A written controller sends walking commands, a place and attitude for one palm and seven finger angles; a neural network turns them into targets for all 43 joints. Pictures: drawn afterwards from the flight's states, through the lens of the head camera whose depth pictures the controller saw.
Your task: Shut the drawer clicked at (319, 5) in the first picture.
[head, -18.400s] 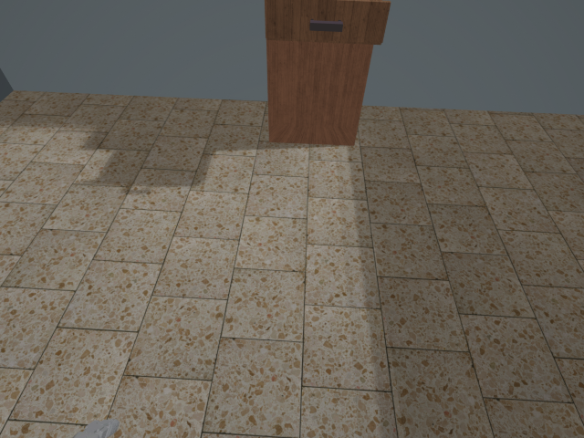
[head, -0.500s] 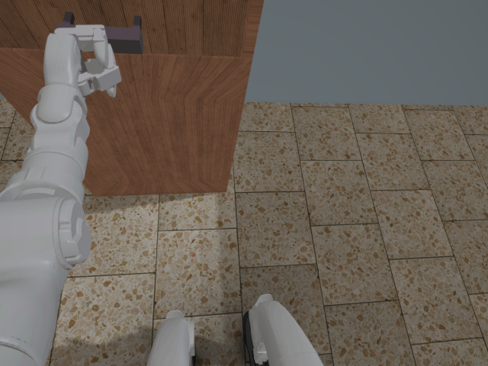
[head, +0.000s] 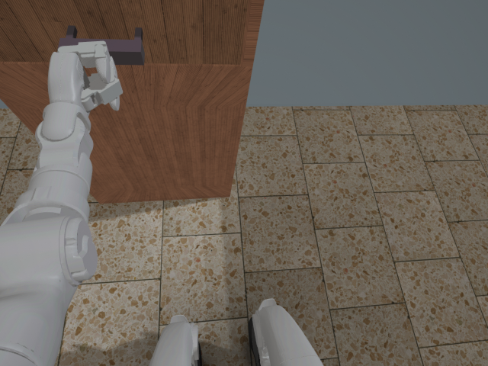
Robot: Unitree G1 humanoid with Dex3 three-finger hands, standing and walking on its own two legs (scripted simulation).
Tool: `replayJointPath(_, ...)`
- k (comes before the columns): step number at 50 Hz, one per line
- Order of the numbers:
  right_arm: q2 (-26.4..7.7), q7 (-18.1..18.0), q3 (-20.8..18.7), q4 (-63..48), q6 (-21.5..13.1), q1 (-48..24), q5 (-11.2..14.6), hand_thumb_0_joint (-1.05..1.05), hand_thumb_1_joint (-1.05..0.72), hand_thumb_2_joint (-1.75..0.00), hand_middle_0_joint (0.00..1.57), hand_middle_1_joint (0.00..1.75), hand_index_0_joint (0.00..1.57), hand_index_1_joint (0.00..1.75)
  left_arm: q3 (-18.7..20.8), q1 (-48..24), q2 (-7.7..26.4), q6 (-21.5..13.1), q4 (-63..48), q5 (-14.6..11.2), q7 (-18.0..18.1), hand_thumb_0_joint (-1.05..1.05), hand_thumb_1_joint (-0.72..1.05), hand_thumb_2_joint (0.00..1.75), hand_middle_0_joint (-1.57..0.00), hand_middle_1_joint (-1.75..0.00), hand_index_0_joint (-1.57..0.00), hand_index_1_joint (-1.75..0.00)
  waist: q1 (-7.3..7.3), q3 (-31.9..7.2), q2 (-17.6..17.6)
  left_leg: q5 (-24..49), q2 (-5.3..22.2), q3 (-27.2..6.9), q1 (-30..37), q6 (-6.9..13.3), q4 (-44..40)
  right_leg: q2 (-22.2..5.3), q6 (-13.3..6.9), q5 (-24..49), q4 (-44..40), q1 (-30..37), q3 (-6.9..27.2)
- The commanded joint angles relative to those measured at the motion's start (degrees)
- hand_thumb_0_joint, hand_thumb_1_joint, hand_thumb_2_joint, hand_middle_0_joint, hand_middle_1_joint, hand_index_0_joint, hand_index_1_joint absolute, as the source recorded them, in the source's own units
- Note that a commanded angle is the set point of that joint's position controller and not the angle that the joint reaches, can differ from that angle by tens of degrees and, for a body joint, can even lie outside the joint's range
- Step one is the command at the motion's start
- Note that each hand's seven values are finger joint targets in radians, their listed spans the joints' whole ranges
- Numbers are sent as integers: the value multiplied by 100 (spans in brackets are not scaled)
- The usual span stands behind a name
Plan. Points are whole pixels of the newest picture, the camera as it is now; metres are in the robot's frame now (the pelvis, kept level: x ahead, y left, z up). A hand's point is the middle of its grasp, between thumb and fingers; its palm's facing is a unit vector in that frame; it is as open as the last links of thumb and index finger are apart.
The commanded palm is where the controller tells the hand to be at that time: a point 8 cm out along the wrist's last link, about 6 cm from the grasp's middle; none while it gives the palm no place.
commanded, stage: pull the fist back off the drawer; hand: left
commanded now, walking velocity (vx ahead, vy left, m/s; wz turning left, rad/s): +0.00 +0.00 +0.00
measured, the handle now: (104, 42) +0.62 +0.16 +0.08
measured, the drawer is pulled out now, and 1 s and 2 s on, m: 0.00 0.00 0.00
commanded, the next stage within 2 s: draw the hand back to the body in 0.12 s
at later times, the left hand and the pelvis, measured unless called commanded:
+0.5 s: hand (82, 105) +0.47 +0.17 +0.11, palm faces +0.00 -1.00 -0.04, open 3.3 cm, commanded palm +0.43 +0.21 +0.13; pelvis +0.07 +0.00 +0.05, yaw -1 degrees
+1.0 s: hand out of the picture +0.32 +0.21 +0.18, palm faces +0.25 -0.93 -0.26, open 3.3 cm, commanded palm +0.28 +0.25 +0.20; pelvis +0.05 -0.01 +0.08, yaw +1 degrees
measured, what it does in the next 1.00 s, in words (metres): rises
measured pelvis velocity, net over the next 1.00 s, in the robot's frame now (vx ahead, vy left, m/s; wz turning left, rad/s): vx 0.05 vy -0.01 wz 0.02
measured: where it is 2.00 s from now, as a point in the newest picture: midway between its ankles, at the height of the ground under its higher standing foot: outside the picture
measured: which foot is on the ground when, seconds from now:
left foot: down 0.00-1.00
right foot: down 0.00-1.00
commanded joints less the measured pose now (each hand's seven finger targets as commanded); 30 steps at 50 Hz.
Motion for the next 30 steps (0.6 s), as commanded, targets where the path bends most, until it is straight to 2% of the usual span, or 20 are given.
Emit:
replayJointPath(1, -1023, -42, -452, -358, 25, 889, 20, 0, -90, -90, 20, 30, 20, 30, 27, -2147, 758, -371, -1495, -199, 40, 0, 90, 90, -140, -160, -140, -160, 21, -2880, 649, 1660, 125, -163, 2485, -52, -1024, 156, -333, 735, -691, 1370, -280)
replayJointPath(4, -1007, -60, -469, -357, 108, 878, 42, 0, -90, -90, 20, 30, 20, 30, 199, -2113, 1013, -382, -1635, -177, 92, 0, 90, 90, -140, -160, -140, -160, 24, -2687, 337, 1698, 105, -56, 2156, -3, -1018, 156, -305, 957, -727, 1725, -212)
replayJointPath(5, -989, -65, -475, -383, 116, 874, 39, 0, -90, -90, 20, 30, 20, 30, 239, -2066, 1031, -435, -1785, -190, 94, 0, 90, 90, -140, -160, -140, -160, 90, -2766, 507, 1896, 93, -28, 2306, -9, -1002, 161, -323, 1135, -699, 1769, -195)
replayJointPath(6, -972, -57, -487, -402, 124, 872, 39, 0, -90, -90, 20, 30, 20, 30, 199, -2056, 964, -478, -1933, -186, 92, 0, 90, 90, -140, -160, -140, -160, 94, -2912, 536, 2130, 91, -27, 2440, -19, -989, 160, -319, 1339, -670, 1845, -195)
replayJointPath(8, -934, -51, -518, -419, 163, 849, 46, 0, -90, -90, 20, 30, 20, 30, 268, -1669, 935, -536, -2013, -211, 87, 0, 90, 90, -140, -160, -140, -160, 216, -3020, 573, 2509, 95, 9, 2576, -50, -963, 159, -321, 1652, -645, 1991, -186)
replayJointPath(9, -926, -54, -520, -406, 187, 838, 53, 0, -90, -90, 20, 30, 20, 30, 216, -1629, 892, -545, -2042, -211, 85, 0, 90, 90, -140, -160, -140, -160, 184, -2976, 502, 2650, 115, -10, 2625, -67, -969, 153, -318, 1753, -626, 1988, -207)
replayJointPath(10, -892, -52, -527, -398, 195, 855, 55, 0, -90, -90, 20, 30, 20, 30, 25, -1616, 634, -541, -2053, -248, 57, 0, 90, 90, -140, -160, -140, -160, 132, -2889, 513, 2843, 111, -6, 2689, -60, -945, 163, -311, 1899, -621, 1955, -204)
replayJointPath(11, -904, -45, -548, -380, 213, 860, 63, 0, -90, -90, 20, 30, 20, 30, 94, -1526, 663, -539, -2129, -276, 49, 0, 90, 90, -140, -160, -140, -160, 172, -2927, 536, 3023, 135, -22, 2797, -86, -949, 167, -310, 1978, -626, 1956, -214)
replayJointPath(13, -911, -19, -602, -604, 247, 777, 122, 0, -90, -90, 20, 30, 20, 30, 311, -665, 851, -500, -2890, -418, 3, 0, 90, 90, -140, -160, -140, -160, 522, -3498, 729, 3614, 125, 36, 3250, -123, -1088, 171, -326, 2382, -711, 2526, -188)
replayJointPath(14, -886, -19, -613, -715, 247, 727, 157, 0, -90, -90, 20, 30, 20, 30, 371, -208, 881, -449, -3265, -514, -15, 0, 90, 90, -140, -160, -140, -160, 633, -3702, 665, 3959, 120, 73, 3402, -118, -1163, 171, -323, 2735, -785, 2914, -165)
replayJointPath(15, -864, -13, -614, -822, 231, 704, 192, 0, -90, -90, 20, 30, 20, 30, 337, 324, 859, -379, -3584, -586, -74, 0, 90, 90, -140, -160, -140, -160, 755, -3840, 790, 4339, 125, 82, 3577, -125, -1203, 169, -335, 3029, -787, 3133, -146)
replayJointPath(17, -757, 2, -618, -925, 208, 576, 286, 0, -90, -90, 20, 30, 20, 30, 88, 1015, 483, -174, -4155, -736, -159, 0, 90, 90, -140, -160, -140, -160, 779, -3562, 487, 4481, 159, 139, 3537, -80, -1376, 152, -294, 3372, -975, 3463, -149)
replayJointPath(18, -742, -16, -626, -957, 200, 515, 327, 0, -90, -90, 20, 30, 20, 30, 60, 1252, 453, -61, -4316, -786, -182, 0, 90, 90, -140, -160, -140, -160, 777, -3301, 252, 4302, 161, 183, 3357, -41, -1477, 150, -277, 3447, -1065, 3656, -133)
replayJointPath(19, -725, -31, -631, -989, 170, 429, 368, 0, -90, -90, 20, 30, 20, 30, -78, 1382, 283, 36, -4570, -856, -209, 0, 90, 90, -140, -160, -140, -160, 729, -3063, 138, 4076, 154, 216, 3309, -16, -1582, 159, -256, 3424, -1160, 3755, -144)
replayJointPath(24, -698, -138, -613, -1028, -40, 100, 464, 0, -90, -90, 20, 30, 20, 30, -252, 2384, -64, 351, -5289, -1133, -263, 0, 90, 90, -140, -160, -140, -160, 704, -2185, -144, 3508, 130, 307, 3392, 17, -1981, 144, -215, 3279, -1553, 4006, -186)
replayJointPath(25, -700, -162, -598, -1057, -88, 13, 475, 0, -90, -90, 20, 30, 20, 30, -298, 2421, -27, 343, -5598, -1147, -289, 0, 90, 90, -140, -160, -140, -160, 746, -2093, 130, 3637, 119, 302, 3520, 10, -2008, 131, -243, 3282, -1563, 4019, -163)
replayJointPath(26, -654, -172, -586, -1047, -132, -38, 475, 0, -90, -90, 20, 30, 20, 30, -432, 2523, -157, 359, -5777, -1119, -316, 0, 90, 90, -140, -160, -140, -160, 726, -2108, 315, 3819, 129, 292, 3740, 0, -2049, 121, -233, 3314, -1596, 4004, -172)
replayJointPath(27, -639, -179, -579, -1044, -186, -114, 487, 0, -90, -90, 20, 30, 20, 30, -541, 2691, -250, 385, -5905, -1117, -343, 0, 90, 90, -140, -160, -140, -160, 744, -1958, 453, 3875, 150, 241, 3867, -36, -2086, 108, -238, 3181, -1628, 3891, -205)
replayJointPath(29, -627, -200, -565, -1052, -292, -262, 489, 0, -90, -90, 20, 30, 20, 30, -708, 2862, -360, 446, -6228, -1117, -388, 0, 90, 90, -140, -160, -140, -160, 734, -1872, 542, 3864, 166, 178, 4082, -68, -2165, 93, -240, 3006, -1700, 3846, -243)
replayJointPath(30, -638, -217, -561, -1096, -337, -327, 492, 0, -90, -90, 20, 30, 20, 30, -643, 3010, -298, 520, -6311, -1153, -416, 0, 90, 90, -140, -160, -140, -160, 756, -1797, 468, 3821, 161, 167, 4117, -56, -2179, 98, -247, 2982, -1726, 3877, -241)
